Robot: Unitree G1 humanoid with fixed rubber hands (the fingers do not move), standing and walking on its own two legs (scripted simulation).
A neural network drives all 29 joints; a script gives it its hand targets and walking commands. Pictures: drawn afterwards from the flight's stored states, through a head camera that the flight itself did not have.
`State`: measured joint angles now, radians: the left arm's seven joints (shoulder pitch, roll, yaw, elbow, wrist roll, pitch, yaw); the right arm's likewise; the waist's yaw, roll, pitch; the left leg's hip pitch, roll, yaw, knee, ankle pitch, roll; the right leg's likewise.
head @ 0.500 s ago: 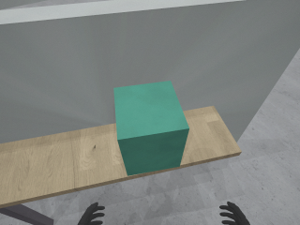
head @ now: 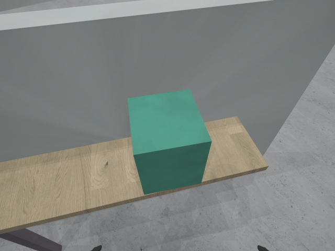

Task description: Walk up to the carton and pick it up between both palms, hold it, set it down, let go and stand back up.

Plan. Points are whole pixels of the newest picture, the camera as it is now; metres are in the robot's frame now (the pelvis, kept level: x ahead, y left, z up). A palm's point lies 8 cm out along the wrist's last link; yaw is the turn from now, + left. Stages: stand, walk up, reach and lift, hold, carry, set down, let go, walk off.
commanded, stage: stand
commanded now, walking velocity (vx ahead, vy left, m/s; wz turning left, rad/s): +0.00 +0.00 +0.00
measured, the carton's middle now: (166, 143) +0.44 +0.04 -0.07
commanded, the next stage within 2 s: none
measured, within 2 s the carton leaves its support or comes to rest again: neither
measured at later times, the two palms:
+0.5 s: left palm out of the picture +0.05 +0.23 -0.13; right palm out of the picture +0.04 -0.23 -0.13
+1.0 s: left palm out of the picture -0.01 +0.21 -0.14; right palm out of the picture +0.00 -0.21 -0.13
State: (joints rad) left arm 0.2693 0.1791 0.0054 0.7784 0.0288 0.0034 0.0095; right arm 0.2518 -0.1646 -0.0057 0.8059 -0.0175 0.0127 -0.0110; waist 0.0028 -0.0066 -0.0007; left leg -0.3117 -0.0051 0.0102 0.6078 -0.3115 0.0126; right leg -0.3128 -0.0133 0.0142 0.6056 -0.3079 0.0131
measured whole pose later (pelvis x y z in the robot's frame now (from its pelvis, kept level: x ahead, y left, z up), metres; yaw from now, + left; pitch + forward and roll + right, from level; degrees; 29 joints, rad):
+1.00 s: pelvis +0.01 +0.00 +0.01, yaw +0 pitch -1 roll +0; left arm 0.29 0.13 0.02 1.12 0.02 0.00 0.04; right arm 0.29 -0.13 -0.02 1.10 -0.01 -0.01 -0.04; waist 0.01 -0.02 0.05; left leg -0.19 -0.01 0.02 0.47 -0.26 0.01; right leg -0.20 -0.02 0.02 0.48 -0.26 0.02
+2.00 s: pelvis +0.00 +0.00 +0.01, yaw +0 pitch -1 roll +0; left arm 0.31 0.10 0.01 1.17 0.02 0.00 0.04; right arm 0.33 -0.08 -0.01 1.14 -0.01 -0.01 -0.04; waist 0.01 -0.01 0.04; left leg -0.18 -0.01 0.01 0.44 -0.24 0.01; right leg -0.18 -0.01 0.01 0.45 -0.24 0.02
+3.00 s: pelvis +0.01 +0.00 +0.01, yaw +0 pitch -1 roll +0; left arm 0.33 0.09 0.01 1.17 0.01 -0.01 0.04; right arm 0.36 -0.09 -0.01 1.14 -0.01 -0.02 -0.04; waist 0.01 -0.01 0.04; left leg -0.17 -0.01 0.01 0.43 -0.24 0.01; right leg -0.18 -0.02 0.02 0.43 -0.24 0.02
